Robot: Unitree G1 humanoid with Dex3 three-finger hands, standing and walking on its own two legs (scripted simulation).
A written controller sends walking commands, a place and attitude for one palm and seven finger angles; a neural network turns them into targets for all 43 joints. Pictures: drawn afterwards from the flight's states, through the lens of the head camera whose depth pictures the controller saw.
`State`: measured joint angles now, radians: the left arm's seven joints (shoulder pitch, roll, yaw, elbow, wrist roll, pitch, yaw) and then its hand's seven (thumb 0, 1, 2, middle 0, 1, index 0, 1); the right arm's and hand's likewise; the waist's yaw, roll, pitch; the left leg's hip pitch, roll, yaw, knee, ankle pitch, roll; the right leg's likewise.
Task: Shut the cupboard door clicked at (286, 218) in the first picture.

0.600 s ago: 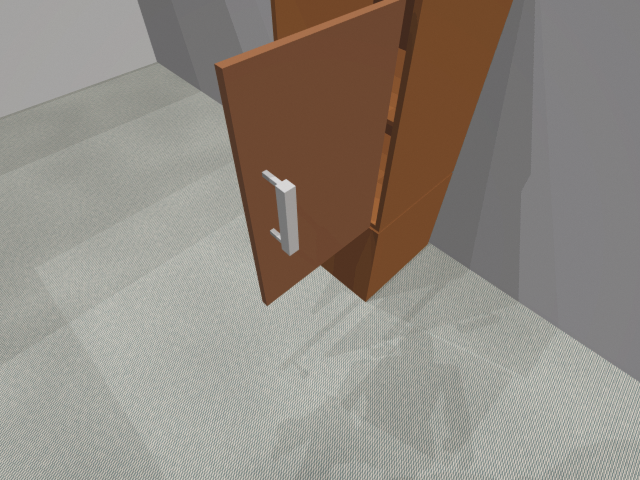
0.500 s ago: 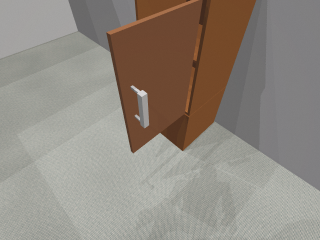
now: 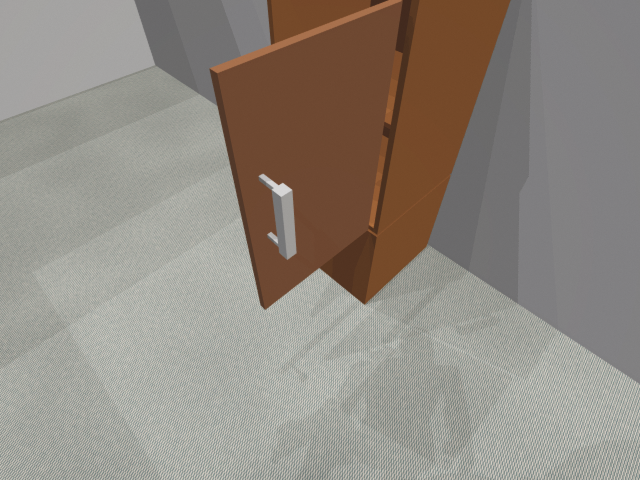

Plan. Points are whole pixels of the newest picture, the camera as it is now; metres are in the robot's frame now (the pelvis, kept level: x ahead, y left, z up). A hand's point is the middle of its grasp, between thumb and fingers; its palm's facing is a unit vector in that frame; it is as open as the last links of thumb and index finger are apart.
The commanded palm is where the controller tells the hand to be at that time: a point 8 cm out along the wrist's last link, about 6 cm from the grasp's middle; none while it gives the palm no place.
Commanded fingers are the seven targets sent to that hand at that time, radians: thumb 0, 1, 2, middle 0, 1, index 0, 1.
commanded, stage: look at it before walking up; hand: left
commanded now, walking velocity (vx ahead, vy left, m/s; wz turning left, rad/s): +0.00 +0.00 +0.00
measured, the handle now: (277, 217) +0.55 +0.11 -0.04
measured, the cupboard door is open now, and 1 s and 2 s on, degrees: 89 89 89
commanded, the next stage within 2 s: walk to a spot facing it in 0.24 s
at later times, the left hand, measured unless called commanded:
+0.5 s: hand out of the picture +0.03 +0.20 -0.17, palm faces -0.01 -0.97 -0.26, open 7.4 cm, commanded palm none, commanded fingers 0.00 0.90 0.90 -0.20 -0.30 -0.20 -0.30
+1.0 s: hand out of the picture +0.05 +0.15 -0.17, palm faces -0.24 -0.93 -0.29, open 7.4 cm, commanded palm none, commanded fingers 0.00 0.90 0.90 -0.20 -0.30 -0.20 -0.30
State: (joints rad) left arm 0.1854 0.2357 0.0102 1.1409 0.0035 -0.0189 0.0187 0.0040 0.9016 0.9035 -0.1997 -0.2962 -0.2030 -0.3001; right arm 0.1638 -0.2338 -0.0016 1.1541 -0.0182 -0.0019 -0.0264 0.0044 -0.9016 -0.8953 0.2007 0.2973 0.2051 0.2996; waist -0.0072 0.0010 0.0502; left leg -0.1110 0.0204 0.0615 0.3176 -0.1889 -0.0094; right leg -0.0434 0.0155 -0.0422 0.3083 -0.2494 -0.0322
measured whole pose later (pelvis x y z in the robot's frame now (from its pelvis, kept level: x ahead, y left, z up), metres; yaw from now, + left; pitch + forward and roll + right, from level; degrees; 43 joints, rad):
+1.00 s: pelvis -0.04 -0.04 -0.01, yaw -19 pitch +1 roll +2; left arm 0.24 0.18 0.07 0.96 0.02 0.03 0.01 0.00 0.90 0.90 -0.20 -0.30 -0.20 -0.30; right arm 0.08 -0.23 -0.07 0.96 -0.01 0.06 -0.04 0.01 -0.90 -0.90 0.20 0.30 0.20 0.30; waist 0.03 0.02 0.13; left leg -0.49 0.04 0.00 1.12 -0.41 -0.07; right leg -0.28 0.07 0.07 0.53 -0.26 -0.08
